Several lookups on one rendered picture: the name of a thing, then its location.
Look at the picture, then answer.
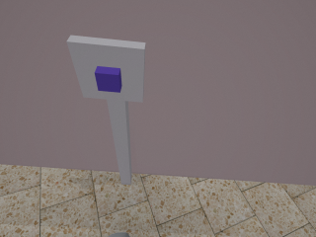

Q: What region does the panel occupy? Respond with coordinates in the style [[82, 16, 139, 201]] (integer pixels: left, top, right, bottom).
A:
[[67, 35, 146, 185]]

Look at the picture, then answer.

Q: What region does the button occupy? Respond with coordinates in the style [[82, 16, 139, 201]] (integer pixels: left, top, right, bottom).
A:
[[95, 66, 122, 93]]

